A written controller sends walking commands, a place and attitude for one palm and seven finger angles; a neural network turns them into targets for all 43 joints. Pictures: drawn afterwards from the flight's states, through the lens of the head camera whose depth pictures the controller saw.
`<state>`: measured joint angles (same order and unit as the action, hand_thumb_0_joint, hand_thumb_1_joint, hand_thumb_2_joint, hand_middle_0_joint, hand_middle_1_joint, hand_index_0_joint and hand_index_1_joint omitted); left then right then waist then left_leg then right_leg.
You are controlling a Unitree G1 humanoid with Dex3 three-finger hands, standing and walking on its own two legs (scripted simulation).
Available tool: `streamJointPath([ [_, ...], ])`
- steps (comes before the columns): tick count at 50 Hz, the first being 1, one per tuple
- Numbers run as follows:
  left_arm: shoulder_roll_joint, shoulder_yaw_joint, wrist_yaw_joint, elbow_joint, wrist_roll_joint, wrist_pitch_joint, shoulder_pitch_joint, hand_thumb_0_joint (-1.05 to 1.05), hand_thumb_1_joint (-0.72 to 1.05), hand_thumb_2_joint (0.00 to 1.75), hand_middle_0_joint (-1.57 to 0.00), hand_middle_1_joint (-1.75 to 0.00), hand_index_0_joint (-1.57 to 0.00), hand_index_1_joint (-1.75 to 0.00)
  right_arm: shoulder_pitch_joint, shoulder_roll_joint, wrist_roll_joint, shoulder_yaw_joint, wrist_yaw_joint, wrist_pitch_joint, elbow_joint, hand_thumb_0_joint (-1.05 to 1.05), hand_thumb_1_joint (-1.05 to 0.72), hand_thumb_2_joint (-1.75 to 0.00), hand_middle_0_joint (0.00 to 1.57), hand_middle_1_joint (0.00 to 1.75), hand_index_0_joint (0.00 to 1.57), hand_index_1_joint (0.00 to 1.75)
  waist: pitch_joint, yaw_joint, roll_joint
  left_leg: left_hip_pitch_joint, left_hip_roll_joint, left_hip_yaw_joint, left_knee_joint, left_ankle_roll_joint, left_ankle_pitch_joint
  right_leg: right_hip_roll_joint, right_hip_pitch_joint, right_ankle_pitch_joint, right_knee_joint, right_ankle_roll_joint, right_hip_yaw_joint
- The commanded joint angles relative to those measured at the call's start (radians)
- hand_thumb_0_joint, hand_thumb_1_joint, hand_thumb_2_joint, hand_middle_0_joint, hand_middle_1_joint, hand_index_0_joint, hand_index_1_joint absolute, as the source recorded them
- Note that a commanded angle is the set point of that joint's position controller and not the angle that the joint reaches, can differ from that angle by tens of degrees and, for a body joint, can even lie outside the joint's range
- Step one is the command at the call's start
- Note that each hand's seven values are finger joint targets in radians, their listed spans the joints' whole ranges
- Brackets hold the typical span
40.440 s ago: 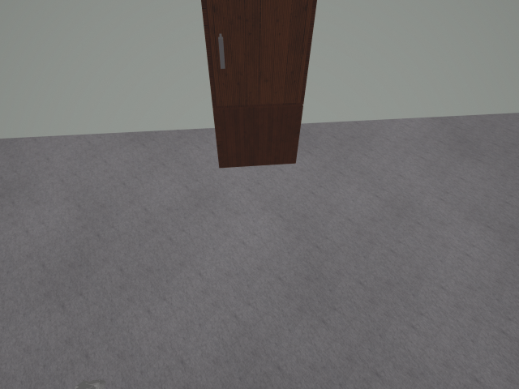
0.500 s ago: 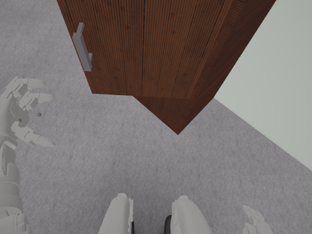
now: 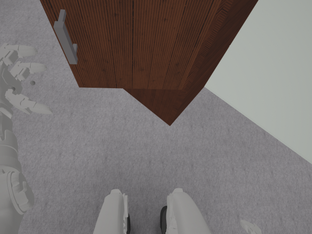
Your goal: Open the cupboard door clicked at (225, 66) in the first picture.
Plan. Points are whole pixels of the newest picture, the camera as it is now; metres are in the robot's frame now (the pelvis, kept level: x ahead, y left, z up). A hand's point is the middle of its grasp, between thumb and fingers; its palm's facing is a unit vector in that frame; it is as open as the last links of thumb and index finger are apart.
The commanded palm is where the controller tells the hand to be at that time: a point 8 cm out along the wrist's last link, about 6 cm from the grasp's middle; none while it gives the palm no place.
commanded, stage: move the hooked fingers beside the handle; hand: left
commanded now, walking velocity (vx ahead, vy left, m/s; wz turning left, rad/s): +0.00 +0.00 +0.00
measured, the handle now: (68, 38) +0.59 +0.23 +0.05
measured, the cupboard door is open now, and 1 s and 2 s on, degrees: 42 42 42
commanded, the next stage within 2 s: slide the fingers in behind the handle in 1.30 s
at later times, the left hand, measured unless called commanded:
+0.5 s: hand (41, 55) +0.53 +0.28 +0.05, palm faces +0.03 -1.00 -0.02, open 14.0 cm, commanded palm +0.53 +0.30 +0.04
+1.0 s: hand (43, 54) +0.53 +0.28 +0.05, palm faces +0.03 -1.00 -0.02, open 14.0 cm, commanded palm +0.53 +0.29 +0.04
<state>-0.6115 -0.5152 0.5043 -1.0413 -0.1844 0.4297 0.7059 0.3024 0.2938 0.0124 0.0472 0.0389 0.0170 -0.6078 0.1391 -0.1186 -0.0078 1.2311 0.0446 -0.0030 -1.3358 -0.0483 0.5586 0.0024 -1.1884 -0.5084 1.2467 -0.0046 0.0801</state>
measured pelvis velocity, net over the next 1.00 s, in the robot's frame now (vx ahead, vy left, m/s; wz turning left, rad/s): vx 0.00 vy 0.00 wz -0.03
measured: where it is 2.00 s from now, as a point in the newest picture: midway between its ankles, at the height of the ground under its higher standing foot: outside the picture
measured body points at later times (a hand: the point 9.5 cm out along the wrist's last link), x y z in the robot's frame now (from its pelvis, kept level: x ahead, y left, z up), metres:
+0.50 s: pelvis -0.01 +0.00 -0.02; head +0.18 +0.05 +0.39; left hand +0.52 +0.33 +0.06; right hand +0.01 -0.28 -0.11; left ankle +0.03 +0.09 -0.61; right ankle +0.04 -0.13 -0.61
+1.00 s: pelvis +0.00 +0.00 -0.01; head +0.19 +0.05 +0.39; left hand +0.52 +0.33 +0.05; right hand +0.01 -0.27 -0.10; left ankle +0.03 +0.09 -0.61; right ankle +0.04 -0.13 -0.61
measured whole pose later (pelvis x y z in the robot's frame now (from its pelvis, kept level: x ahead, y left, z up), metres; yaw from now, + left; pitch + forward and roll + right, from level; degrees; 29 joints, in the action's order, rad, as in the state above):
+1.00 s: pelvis +0.00 +0.00 -0.01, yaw -2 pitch +30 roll -7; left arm -0.79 -0.53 0.44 -1.18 -0.07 0.34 0.99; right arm 0.35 0.29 -0.01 0.09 0.02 -0.07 -0.59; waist 0.12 -0.21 -0.02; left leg 1.36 0.06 0.03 -1.38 -0.05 0.56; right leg 0.02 -1.29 -0.49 1.26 0.00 0.11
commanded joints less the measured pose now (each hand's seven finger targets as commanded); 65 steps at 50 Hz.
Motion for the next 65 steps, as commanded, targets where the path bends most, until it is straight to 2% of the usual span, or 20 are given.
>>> streamJointPath([
  [1,-0.335,-0.052,-0.006,0.160,-0.003,0.054,0.396,0.00,-0.50,0.30,-0.30,-1.20,-0.30,-1.20,0.144,0.205,-0.005,-0.075,0.012,0.004,0.055,0.00,-0.90,-0.90,0.20,0.30,0.20,0.30,0.488,-0.010,-0.189,-0.466,-0.002,0.103,0.172,0.030,-0.396,0.032,0.100,0.191,-0.121,0.033,-0.019],
  [3,-0.362,-0.071,-0.008,0.136,-0.003,0.052,0.409,0.00,-0.50,0.30,-0.30,-1.20,-0.30,-1.20,0.153,0.208,-0.007,-0.072,0.012,-0.003,0.057,0.00,-0.90,-0.90,0.20,0.30,0.20,0.30,0.492,-0.018,-0.161,-0.441,-0.002,0.102,0.158,0.024,-0.412,0.036,0.110,0.209,-0.114,0.034,-0.019],
  [7,-0.438,-0.099,-0.009,0.110,0.021,0.045,0.467,0.00,-0.50,0.30,-0.30,-1.20,-0.30,-1.20,0.162,0.213,-0.011,-0.063,0.011,-0.017,0.056,0.00,-0.90,-0.90,0.20,0.30,0.20,0.30,0.512,-0.024,-0.183,-0.404,0.000,0.098,0.137,0.021,-0.404,0.037,0.125,0.212,-0.107,0.030,-0.025],
  [11,-0.448,-0.081,-0.005,0.096,0.037,0.035,0.517,0.00,-0.50,0.30,-0.30,-1.20,-0.30,-1.20,0.176,0.217,-0.013,-0.057,0.007,-0.031,0.054,0.00,-0.90,-0.90,0.20,0.30,0.20,0.30,0.529,-0.036,-0.231,-0.429,0.004,0.107,0.129,0.023,-0.418,0.040,0.088,0.208,-0.102,0.033,-0.022],
  [13,-0.422,-0.048,-0.006,0.077,0.040,0.024,0.573,0.00,-0.50,0.30,-0.30,-1.20,-0.30,-1.20,0.184,0.217,-0.014,-0.053,0.008,-0.034,0.048,0.00,-0.90,-0.90,0.20,0.30,0.20,0.30,0.509,-0.067,-0.227,-0.426,0.006,0.120,0.121,0.021,-0.408,0.041,0.042,0.198,-0.096,0.033,-0.015],
  [17,-0.464,-0.048,-0.024,0.045,0.062,-0.002,0.646,0.00,-0.50,0.30,-0.30,-1.20,-0.30,-1.20,0.201,0.227,-0.017,-0.045,0.012,-0.044,0.040,0.00,-0.90,-0.90,0.20,0.30,0.20,0.30,0.510,-0.087,-0.233,-0.407,0.009,0.126,0.114,0.019,-0.371,0.040,0.021,0.180,-0.096,0.030,-0.014],
  [20,-0.513,-0.067,-0.035,0.074,0.081,-0.002,0.698,0.00,-0.50,0.30,-0.30,-1.20,-0.30,-1.20,0.221,0.229,-0.025,-0.041,0.010,-0.050,0.041,0.00,-0.90,-0.90,0.20,0.30,0.20,0.30,0.587,-0.081,-0.290,-0.451,0.011,0.136,0.102,0.026,-0.438,0.041,0.018,0.206,-0.080,0.033,-0.010],
  [25,-0.523,-0.038,-0.051,-0.008,0.113,-0.038,0.752,0.00,-0.50,0.30,-0.30,-1.20,-0.30,-1.20,0.228,0.227,-0.025,-0.021,0.005,-0.062,0.051,0.00,-0.90,-0.90,0.20,0.30,0.20,0.30,0.503,-0.115,-0.268,-0.359,0.013,0.129,0.092,0.015,-0.369,0.045,0.003,0.180,-0.083,0.029,-0.009],
  [28,-0.574,-0.081,-0.053,0.002,0.119,-0.041,0.696,0.00,-0.50,0.30,-0.30,-1.20,-0.30,-1.20,0.243,0.230,-0.029,-0.018,0.003,-0.068,0.067,0.00,-0.90,-0.90,0.20,0.30,0.20,0.30,0.557,-0.090,-0.282,-0.380,0.014,0.134,0.093,0.018,-0.408,0.048,0.022,0.195,-0.069,0.034,-0.004],
  [32,-0.548,-0.088,-0.039,0.072,0.101,-0.036,0.660,0.00,-0.50,0.30,-0.30,-1.20,-0.30,-1.20,0.250,0.224,-0.030,-0.029,-0.009,-0.079,0.069,0.00,-0.90,-0.90,0.20,0.30,0.20,0.30,0.622,-0.078,-0.293,-0.434,0.020,0.130,0.090,0.022,-0.481,0.050,0.051,0.241,-0.079,0.026,-0.008],
  [34,-0.560,-0.109,-0.034,0.053,0.094,-0.042,0.618,0.00,-0.50,0.30,-0.30,-1.20,-0.30,-1.20,0.253,0.227,-0.025,-0.031,-0.011,-0.085,0.068,0.00,-0.90,-0.90,0.20,0.30,0.20,0.30,0.587,-0.073,-0.276,-0.429,0.024,0.131,0.101,0.022,-0.468,0.052,0.046,0.232,-0.087,0.027,-0.006],
  [36,-0.526,-0.078,-0.037,0.068,0.093,-0.046,0.663,0.00,-0.50,0.30,-0.30,-1.20,-0.30,-1.20,0.249,0.221,-0.024,-0.030,-0.010,-0.084,0.061,0.00,-0.90,-0.90,0.20,0.30,0.20,0.30,0.553,-0.090,-0.276,-0.406,0.021,0.129,0.105,0.017,-0.426,0.052,0.039,0.215,-0.094,0.025,-0.008],
  [38,-0.552,-0.101,-0.048,0.097,0.093,-0.033,0.679,0.00,-0.50,0.30,-0.30,-1.20,-0.30,-1.20,0.256,0.223,-0.026,-0.033,-0.008,-0.083,0.055,0.00,-0.90,-0.90,0.20,0.30,0.20,0.30,0.568,-0.089,-0.278,-0.432,0.023,0.138,0.107,0.017,-0.431,0.052,0.027,0.211,-0.092,0.029,-0.006],
  [43,-0.503,-0.066,-0.055,0.112,0.092,-0.013,0.691,0.00,-0.50,0.30,-0.30,-1.20,-0.30,-1.20,0.258,0.218,-0.029,-0.037,-0.011,-0.079,0.033,0.00,-0.90,-0.90,0.20,0.30,0.20,0.30,0.569,-0.093,-0.322,-0.501,0.024,0.149,0.120,0.029,-0.467,0.051,0.005,0.216,-0.102,0.034,-0.003],
  [45,-0.439,-0.025,-0.054,0.075,0.094,-0.025,0.664,0.00,-0.50,0.30,-0.30,-1.20,-0.30,-1.20,0.253,0.215,-0.027,-0.040,-0.013,-0.081,0.030,0.00,-0.90,-0.90,0.20,0.30,0.20,0.30,0.545,-0.103,-0.303,-0.503,0.024,0.150,0.123,0.030,-0.462,0.049,-0.015,0.213,-0.109,0.031,0.001],
  [49,-0.466,-0.042,-0.062,0.026,0.098,-0.038,0.632,0.00,-0.50,0.30,-0.30,-1.20,-0.30,-1.20,0.249,0.218,-0.026,-0.033,-0.009,-0.086,0.043,0.00,-0.90,-0.90,0.20,0.30,0.20,0.30,0.501,-0.093,-0.275,-0.453,0.020,0.141,0.128,0.028,-0.448,0.049,0.007,0.213,-0.107,0.033,0.002],
  [53,-0.471,-0.059,-0.072,0.085,0.086,-0.008,0.641,0.00,-0.50,0.30,-0.30,-1.20,-0.30,-1.20,0.246,0.212,-0.029,-0.038,-0.013,-0.085,0.048,0.00,-0.90,-0.90,0.20,0.30,0.20,0.30,0.559,-0.087,-0.287,-0.480,0.018,0.132,0.110,0.027,-0.509,0.050,0.035,0.252,-0.103,0.033,-0.006],
  [57,-0.502,-0.070,-0.069,0.047,0.097,-0.008,0.637,0.00,-0.50,0.30,-0.30,-1.20,-0.30,-1.20,0.230,0.213,-0.025,-0.031,-0.012,-0.088,0.057,0.00,-0.90,-0.90,0.20,0.30,0.20,0.30,0.524,-0.092,-0.242,-0.394,0.013,0.113,0.101,0.016,-0.452,0.052,0.080,0.245,-0.103,0.028,-0.014],
  [60,-0.531,-0.086,-0.066,0.053,0.096,-0.003,0.649,0.00,-0.50,0.30,-0.30,-1.20,-0.30,-1.20,0.225,0.216,-0.025,-0.030,-0.009,-0.088,0.059,0.00,-0.90,-0.90,0.20,0.30,0.20,0.30,0.528,-0.088,-0.267,-0.396,0.014,0.111,0.096,0.016,-0.445,0.051,0.072,0.241,-0.100,0.029,-0.016],
  [65,-0.486,-0.048,-0.048,0.092,0.086,0.003,0.692,0.00,-0.50,0.30,-0.30,-1.20,-0.30,-1.20,0.232,0.218,-0.027,-0.036,-0.008,-0.085,0.045,0.00,-0.90,-0.90,0.20,0.30,0.20,0.30,0.583,-0.100,-0.316,-0.479,0.020,0.135,0.093,0.026,-0.494,0.050,0.023,0.247,-0.090,0.031,-0.006],
])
